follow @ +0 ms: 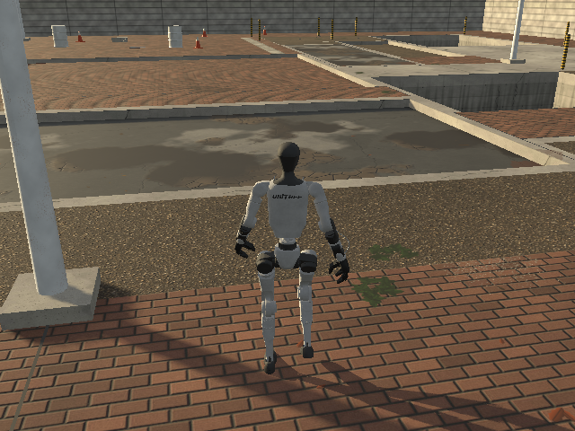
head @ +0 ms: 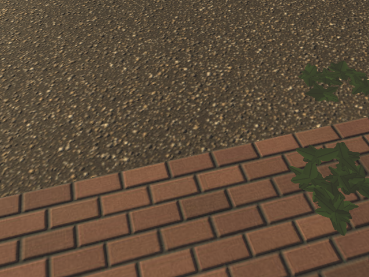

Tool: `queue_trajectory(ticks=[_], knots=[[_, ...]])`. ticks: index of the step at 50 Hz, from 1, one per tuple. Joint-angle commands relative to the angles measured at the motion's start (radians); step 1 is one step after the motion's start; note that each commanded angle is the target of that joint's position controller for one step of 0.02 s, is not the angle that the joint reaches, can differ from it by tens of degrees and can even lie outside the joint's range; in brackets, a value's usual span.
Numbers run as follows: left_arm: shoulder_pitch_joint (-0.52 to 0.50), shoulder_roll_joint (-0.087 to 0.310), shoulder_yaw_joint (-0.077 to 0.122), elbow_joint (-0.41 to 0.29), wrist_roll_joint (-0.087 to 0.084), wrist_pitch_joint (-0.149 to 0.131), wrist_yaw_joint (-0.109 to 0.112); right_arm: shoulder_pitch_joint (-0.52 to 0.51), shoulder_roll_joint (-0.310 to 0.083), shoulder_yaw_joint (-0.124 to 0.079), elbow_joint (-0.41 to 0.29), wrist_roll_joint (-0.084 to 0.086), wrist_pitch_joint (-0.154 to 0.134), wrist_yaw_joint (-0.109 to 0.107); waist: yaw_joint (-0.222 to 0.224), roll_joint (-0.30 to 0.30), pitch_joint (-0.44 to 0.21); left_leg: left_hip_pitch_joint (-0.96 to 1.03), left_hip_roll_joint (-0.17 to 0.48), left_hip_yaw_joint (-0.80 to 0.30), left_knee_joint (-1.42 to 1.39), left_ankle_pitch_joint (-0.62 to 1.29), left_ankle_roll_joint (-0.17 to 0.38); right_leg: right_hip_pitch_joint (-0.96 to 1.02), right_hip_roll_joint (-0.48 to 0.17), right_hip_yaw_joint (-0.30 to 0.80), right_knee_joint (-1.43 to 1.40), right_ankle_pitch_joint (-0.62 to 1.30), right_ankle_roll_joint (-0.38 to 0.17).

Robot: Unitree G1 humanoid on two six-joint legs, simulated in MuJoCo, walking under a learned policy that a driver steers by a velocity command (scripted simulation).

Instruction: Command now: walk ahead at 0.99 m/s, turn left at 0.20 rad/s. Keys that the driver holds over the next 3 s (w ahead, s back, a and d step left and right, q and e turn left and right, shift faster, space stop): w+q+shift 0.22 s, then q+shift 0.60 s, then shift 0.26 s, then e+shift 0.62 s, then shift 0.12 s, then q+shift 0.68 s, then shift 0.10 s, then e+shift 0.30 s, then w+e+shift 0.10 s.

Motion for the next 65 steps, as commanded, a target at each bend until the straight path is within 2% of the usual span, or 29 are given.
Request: queue_trajectory(ticks=[1, 4, 7, 9, 10, 11, 12, 13, 15, 17, 18, 21, 24, 28, 29, 30, 31, 32, 34, 39, 43, 48, 51, 53, 54, 55, 57, 60, 65], knots=[[-0.113, 0.019, -0.028, -0.150, 0.017, -0.017, -0.021, -0.004, -0.073, -0.006, -0.035, 0.013, -0.028, -0.001, 0.067, 0.086, 0.100, -0.011, 0.239, -0.369, -0.310, 0.096, 0.200, -0.190, -0.096, 0.001, -0.224, 0.075, 0.052], [-0.189, 0.005, -0.050, -0.166, -0.018, -0.026, -0.045, -0.027, -0.139, -0.032, -0.040, 0.025, -0.032, 0.009, 0.058, 0.082, 0.098, -0.230, 0.191, -0.264, -0.411, 0.257, 0.163, 0.198, -0.033, -0.088, -0.514, 0.327, 0.072], [-0.166, 0.067, -0.024, -0.150, -0.021, -0.022, -0.014, 0.026, -0.165, -0.036, -0.016, 0.037, -0.031, 0.021, 0.064, 0.068, 0.041, -0.054, 0.207, -0.240, -0.281, 0.593, 0.127, 0.299, -0.003, -0.087, -0.596, 0.340, 0.052], [0.075, 0.115, 0.008, -0.076, -0.008, -0.028, 0.019, 0.042, -0.195, -0.043, 0.002, 0.030, -0.020, 0.017, 0.178, 0.063, -0.119, -0.030, 0.159, -0.197, 0.118, 0.785, 0.088, 0.571, 0.032, -0.092, -0.625, 0.208, 0.033], [0.236, 0.165, 0.034, -0.044, 0.004, -0.033, 0.041, 0.019, -0.170, -0.039, -0.008, 0.028, -0.021, 0.016, 0.257, 0.055, -0.197, -0.197, 0.108, -0.188, 0.391, 0.611, 0.072, 0.786, -0.084, 0.002, -0.610, 0.096, 0.022], [0.410, 0.236, 0.055, -0.020, 0.027, -0.037, 0.059, 0.015, -0.018, -0.009, -0.040, 0.011, -0.024, 0.007, 0.263, -0.150, -0.317, -0.360, 0.041, -0.155, 0.762, -0.157, 0.076, 0.945, -0.373, 0.321, -0.651, -0.235, 0.017], [0.327, 0.274, 0.063, -0.048, 0.022, -0.023, 0.059, 0.109, 0.005, -0.001, -0.097, 0.070, -0.011, 0.000, 0.162, -0.301, -0.401, -0.529, -0.011, -0.122, 0.990, -0.211, 0.062, 0.935, -0.551, 0.822, -0.907, -0.271, -0.070], [0.211, 0.172, 0.052, -0.060, 0.002, -0.021, 0.056, 0.018, -0.060, -0.012, -0.081, 0.042, 0.011, -0.012, 0.132, -0.119, -0.208, -0.595, 0.076, -0.103, 0.999, -0.103, 0.052, 0.789, -0.485, 0.663, -0.904, -0.112, -0.083], [0.143, 0.047, 0.024, -0.043, -0.004, -0.038, 0.043, -0.052, -0.037, -0.017, -0.065, 0.024, 0.039, -0.004, 0.088, -0.021, -0.044, -0.547, 0.118, -0.077, 0.922, -0.068, 0.017, 0.587, -0.387, 0.276, -0.829, 0.569, -0.074], [0.161, 0.022, 0.016, -0.010, -0.029, -0.050, 0.041, -0.039, 0.004, -0.021, -0.077, 0.007, 0.072, 0.010, 0.038, -0.105, -0.023, -0.490, 0.134, -0.066, 0.845, -0.098, -0.004, 0.494, -0.349, 0.080, -0.820, 0.846, -0.047], [0.032, 0.013, 0.031, -0.033, -0.076, -0.058, 0.047, -0.073, 0.011, -0.027, -0.125, 0.094, 0.067, -0.002, 0.018, -0.197, -0.009, -0.527, 0.185, -0.098, 0.810, -0.076, -0.027, 0.501, -0.307, 0.019, -0.854, 0.794, -0.046], [-0.091, 0.039, 0.042, -0.053, -0.082, -0.048, 0.078, -0.221, 0.020, -0.011, -0.208, 0.068, 0.061, 0.014, 0.003, -0.079, 0.058, -0.454, 0.163, -0.008, 0.464, 0.093, -0.049, 0.354, -0.269, -0.137, -0.943, 0.721, -0.024], [-0.050, 0.125, 0.070, -0.042, -0.091, -0.038, 0.104, -0.165, 0.011, -0.017, -0.204, 0.042, 0.058, 0.057, -0.008, -0.066, -0.050, -0.178, 0.055, 0.090, 0.236, 0.362, -0.033, 0.365, -0.206, -0.259, -0.837, 0.843, 0.008], [-0.073, 0.147, 0.080, -0.070, -0.122, -0.024, 0.080, 0.084, -0.171, -0.099, -0.175, 0.041, 0.094, 0.050, -0.168, -0.009, -0.180, 0.233, -0.014, 0.055, 0.171, 0.392, 0.090, 0.295, -0.193, -0.240, -0.340, 0.792, 0.067], [-0.008, 0.042, 0.052, -0.056, -0.088, -0.020, 0.062, 0.038, -0.191, -0.100, -0.175, 0.055, 0.097, 0.028, -0.110, 0.196, -0.095, 0.305, 0.043, -0.057, 0.097, 0.573, 0.130, 0.130, -0.070, -0.226, -0.066, -0.082, 0.116], [0.176, 0.003, 0.034, -0.075, -0.048, -0.020, 0.046, -0.117, -0.281, -0.095, -0.277, 0.012, 0.079, 0.021, 0.056, 0.389, -0.180, 0.438, 0.272, -0.502, 0.169, 1.074, 0.343, -0.100, 0.073, -0.122, 0.325, -0.436, 0.171], [0.195, 0.127, 0.043, -0.101, -0.063, -0.028, 0.038, -0.135, -0.268, -0.094, -0.340, -0.008, 0.064, 0.038, 0.000, 0.272, -0.441, 0.533, 0.394, -0.781, -0.004, 0.723, 0.458, -0.164, 0.080, 0.089, 0.405, -0.341, 0.159], [0.091, 0.181, 0.053, -0.124, -0.079, -0.031, 0.040, -0.204, -0.244, -0.091, -0.367, 0.018, 0.057, 0.045, 0.000, 0.131, -0.346, 0.428, 0.355, -0.757, -0.079, 0.440, 0.405, -0.181, 0.043, 0.116, 0.323, -0.243, 0.133], [0.021, 0.159, 0.054, -0.128, -0.056, -0.013, 0.064, -0.276, -0.175, -0.070, -0.377, 0.053, 0.057, 0.031, 0.054, -0.014, -0.170, 0.177, 0.271, -0.645, -0.092, 0.368, 0.314, -0.151, -0.004, 0.117, 0.173, -0.154, 0.135], [-0.012, 0.077, 0.043, -0.120, -0.047, 0.008, 0.066, -0.290, -0.182, -0.080, -0.375, 0.043, 0.093, -0.022, 0.075, 0.008, -0.161, -0.027, 0.140, -0.457, -0.030, 0.722, 0.236, 0.005, 0.025, 0.088, -0.173, -0.074, 0.181], [-0.034, 0.059, 0.043, -0.110, -0.062, 0.026, 0.063, -0.319, -0.163, -0.075, -0.389, 0.047, 0.134, -0.053, 0.062, 0.075, -0.199, -0.062, 0.106, -0.448, -0.006, 0.509, 0.167, 0.054, 0.040, 0.088, -0.318, 0.091, 0.201], [-0.091, 0.060, 0.047, -0.135, -0.057, 0.017, 0.055, -0.295, -0.105, -0.049, -0.378, 0.027, 0.138, -0.042, 0.016, 0.178, -0.145, -0.079, 0.117, -0.505, 0.030, 0.347, 0.148, 0.129, 0.020, 0.076, -0.468, 0.097, 0.171], [-0.039, 0.064, 0.060, -0.123, -0.054, -0.001, 0.041, -0.306, -0.079, -0.036, -0.374, 0.036, 0.135, -0.032, 0.053, 0.181, -0.110, -0.091, 0.091, -0.527, 0.097, 0.242, 0.102, 0.288, -0.005, 0.058, -0.753, 0.269, 0.110], [-0.070, 0.155, 0.073, -0.158, -0.017, 0.012, 0.048, -0.142, -0.045, -0.025, -0.346, 0.024, 0.127, -0.029, -0.031, -0.175, -0.096, -0.255, -0.134, -0.312, 0.423, -0.391, -0.033, 0.422, -0.320, 0.370, -0.809, 0.669, -0.081], [-0.009, 0.161, 0.082, -0.133, -0.012, 0.015, 0.047, -0.191, -0.130, -0.051, -0.363, 0.026, 0.117, -0.031, 0.011, -0.245, -0.091, -0.342, -0.109, -0.254, 0.614, -0.425, -0.082, 0.362, -0.415, 0.553, -0.871, 0.571, -0.209], [-0.011, 0.111, 0.068, -0.135, -0.022, 0.013, 0.046, -0.239, -0.161, -0.061, -0.345, 0.030, 0.118, -0.038, 0.033, -0.138, -0.080, -0.320, -0.062, -0.276, 0.698, -0.342, -0.104, 0.321, -0.360, 0.519, -0.868, 0.423, -0.193], [-0.069, 0.025, 0.032, -0.136, -0.052, 0.021, 0.041, -0.237, -0.076, -0.040, -0.309, 0.008, 0.143, -0.039, 0.007, -0.072, -0.067, -0.261, 0.000, -0.217, 0.670, -0.245, -0.147, 0.274, -0.228, 0.380, -0.871, 0.195, -0.096], [-0.030, 0.141, 0.078, -0.139, -0.075, 0.062, 0.049, -0.310, -0.037, -0.031, -0.329, 0.022, 0.129, -0.033, 0.054, -0.133, -0.008, -0.254, -0.008, -0.081, 0.473, -0.215, -0.155, 0.278, -0.123, 0.335, -0.879, 0.170, -0.071], [0.046, 0.146, 0.100, -0.143, -0.083, 0.080, 0.061, -0.319, -0.031, -0.036, -0.302, 0.046, 0.100, -0.039, 0.083, -0.186, -0.095, -0.202, -0.032, -0.129, 0.230, -0.193, -0.119, 0.428, -0.149, 0.483, -0.869, 0.172, -0.100]])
